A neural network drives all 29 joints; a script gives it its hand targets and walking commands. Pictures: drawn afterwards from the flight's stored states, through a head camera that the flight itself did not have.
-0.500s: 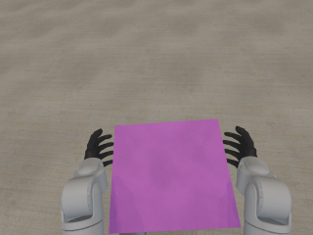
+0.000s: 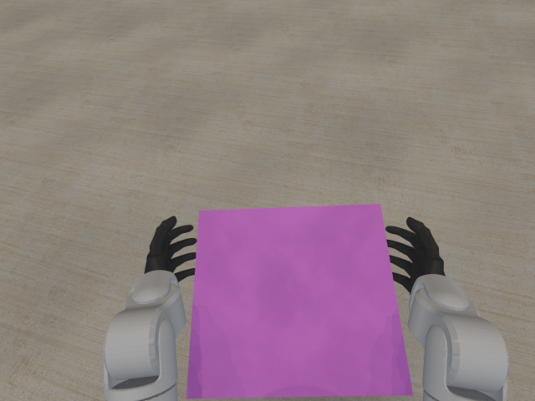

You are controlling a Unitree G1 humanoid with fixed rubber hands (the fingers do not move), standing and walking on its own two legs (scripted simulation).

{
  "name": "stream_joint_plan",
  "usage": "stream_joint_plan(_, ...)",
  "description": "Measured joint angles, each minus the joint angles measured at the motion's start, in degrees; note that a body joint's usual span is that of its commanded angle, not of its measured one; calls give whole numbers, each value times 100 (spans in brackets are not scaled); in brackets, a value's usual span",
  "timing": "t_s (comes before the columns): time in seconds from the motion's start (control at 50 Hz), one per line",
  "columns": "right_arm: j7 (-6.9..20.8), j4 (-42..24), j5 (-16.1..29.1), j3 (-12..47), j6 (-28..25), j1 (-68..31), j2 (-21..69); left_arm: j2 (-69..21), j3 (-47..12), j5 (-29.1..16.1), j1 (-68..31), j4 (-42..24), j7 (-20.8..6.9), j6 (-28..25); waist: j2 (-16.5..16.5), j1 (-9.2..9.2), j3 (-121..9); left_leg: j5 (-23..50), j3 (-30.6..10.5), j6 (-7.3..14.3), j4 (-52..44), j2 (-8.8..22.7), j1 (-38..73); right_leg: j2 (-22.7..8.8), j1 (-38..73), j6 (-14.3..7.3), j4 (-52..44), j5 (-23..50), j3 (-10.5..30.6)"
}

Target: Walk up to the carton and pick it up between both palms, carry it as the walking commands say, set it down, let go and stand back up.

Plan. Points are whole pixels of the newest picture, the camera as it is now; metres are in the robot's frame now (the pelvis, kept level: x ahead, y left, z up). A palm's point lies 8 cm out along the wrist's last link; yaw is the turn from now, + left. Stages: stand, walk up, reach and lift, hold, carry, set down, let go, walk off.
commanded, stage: carry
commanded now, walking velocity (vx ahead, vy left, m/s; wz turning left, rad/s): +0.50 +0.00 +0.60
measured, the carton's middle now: (291, 298) +0.26 -0.01 +0.00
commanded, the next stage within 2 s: none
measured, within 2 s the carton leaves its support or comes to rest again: neither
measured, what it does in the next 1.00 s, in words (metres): walks ahead, turning left: left foot, then right foot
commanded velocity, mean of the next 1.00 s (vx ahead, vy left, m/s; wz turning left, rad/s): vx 0.30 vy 0.00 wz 0.36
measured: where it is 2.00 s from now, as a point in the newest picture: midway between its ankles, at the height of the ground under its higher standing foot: (251, 339)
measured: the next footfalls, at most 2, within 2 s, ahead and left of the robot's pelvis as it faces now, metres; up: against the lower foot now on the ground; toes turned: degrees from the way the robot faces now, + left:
left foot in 0.34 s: +0.27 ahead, +0.17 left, +0.00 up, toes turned +16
right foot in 0.66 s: +0.43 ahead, +0.01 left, +0.00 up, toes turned +19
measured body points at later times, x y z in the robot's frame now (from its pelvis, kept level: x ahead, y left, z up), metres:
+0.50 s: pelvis +0.22 +0.07 +0.00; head +0.24 +0.08 +0.45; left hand +0.44 +0.30 +0.07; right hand +0.51 -0.03 +0.07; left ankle +0.23 +0.16 -0.74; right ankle +0.22 -0.08 -0.69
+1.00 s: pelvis +0.40 +0.14 +0.00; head +0.39 +0.14 +0.45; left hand +0.54 +0.43 +0.09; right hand +0.71 +0.14 +0.09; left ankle +0.38 +0.22 -0.74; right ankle +0.41 +0.01 -0.73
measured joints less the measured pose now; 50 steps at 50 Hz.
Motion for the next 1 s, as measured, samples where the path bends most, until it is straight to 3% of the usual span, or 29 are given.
stream_joint_plan(0.06, 13, 84, -19, -95, 117, 30, 0, 1, -63, 7, -24, 228, 25, 47, -31, 122, -227, -895, 516, 20, 1585, 156, -581, -123, 444, -123, -167, -331, -383)
stream_joint_plan(0.12, 1, 178, -25, -53, 185, -24, 0, 0, 1, 2, 2, 211, 36, 134, -238, 243, -289, -780, 925, -102, 2011, 349, -926, -330, 1011, -1, -598, -449, -650)
stream_joint_plan(0.24, 18, 227, -46, -77, 189, -211, 3, -1, 74, 23, -146, 178, 31, 181, -353, 336, -194, 133, 1343, -166, 1035, 590, -1220, -632, 1904, 241, -913, -828, -1162)
stream_joint_plan(0.32, -17, 215, -11, -98, 229, -319, 6, -4, 118, 33, -224, 132, 20, 225, -275, 253, -79, 402, 1610, 11, 150, 410, -797, -916, 2156, 537, -67, -1542, -1300)
stream_joint_plan(0.34, -15, 240, -12, -100, 262, -395, 11, -1, 142, 49, -235, 99, 17, 250, -140, 234, -83, 457, 1498, 148, -90, 397, -576, -959, 1998, 565, 589, -1782, -1230)
stream_joint_plan(0.36, -8, 298, -26, -99, 252, -465, 15, -1, 188, 61, -303, 113, 10, 263, -21, 151, -91, 1080, 1348, 221, -64, 417, -578, -935, 1683, 554, 1511, -2039, -1029)
stream_joint_plan(0.4, -55, 521, -41, -66, 179, -483, 18, -11, 329, 63, -445, 338, -30, 255, -102, 62, -63, 105, 898, 223, 241, 209, -602, -706, 801, 485, 3270, -2510, -180)
stream_joint_plan(0.44, -84, 652, -33, -103, 198, -349, 13, -14, 298, 72, -448, 579, -30, 276, -282, -48, 51, 278, 808, 171, 169, 43, -500, -481, 194, 417, 3869, -2506, 274)
stream_joint_plan(0.56, -34, 366, 30, -138, 125, -60, 4, 0, 11, 112, -143, 373, -10, 128, -202, -238, 195, 725, 300, 91, -829, -42, 158, -60, -450, 250, 1907, -1673, 306)
stream_joint_plan(0.64, -18, 154, 15, -55, 61, -41, 5, 2, 22, 56, -65, 105, -4, 56, -163, -151, 40, 478, -1, 19, -841, -144, 371, 63, -243, 171, 595, -995, 252)
stream_joint_plan(0.68, -9, 140, -3, -69, 88, -79, 1, 0, 20, 48, -79, 104, -1, 54, -48, -53, -66, 94, -99, -3, -347, -140, 326, 115, 114, -2, 10, -128, 97)
stream_joint_plan(0.7, 3, 174, -7, -116, 108, -89, -1, -2, -6, 55, -107, 184, 10, 49, 60, 2, -121, -74, 9, -6, 153, -53, 173, 158, 222, -107, -5, -48, -31)
stream_joint_plan(0.74, -14, 259, -6, -153, 162, -92, -1, -2, 6, 53, -167, 329, 19, 106, 28, 109, -195, -852, 401, -102, 1253, 57, -226, 111, 468, -218, -74, -301, -202)
stream_joint_plan(0.8, -62, 368, 3, -107, 222, -185, 0, -4, 111, 27, -177, 348, 21, 165, -130, 241, -200, -1069, 829, -252, 1702, 234, -592, -20, 859, -181, -335, -489, -348)
stream_joint_plan(0.86, -36, 440, -8, -124, 200, -309, 5, -6, 154, 40, -242, 314, 34, 183, -221, 328, -134, -590, 1061, -307, 1066, 383, -684, -103, 1152, -114, -453, -607, -465)
stream_joint_plan(0.94, -9, 469, -14, -189, 199, -482, 18, -9, 191, 72, -376, 285, 36, 200, -119, 295, -57, 1134, 1290, -201, -326, 519, -223, -114, 1215, 15, 294, -1241, -552)
stream_joint_plan(1.0, -33, 759, -37, -161, 94, -532, 23, -19, 335, 91, -510, 518, 6, 213, -293, 192, -85, 475, 1302, -53, -175, 380, -156, -154, 776, 199, 1179, -2155, -196)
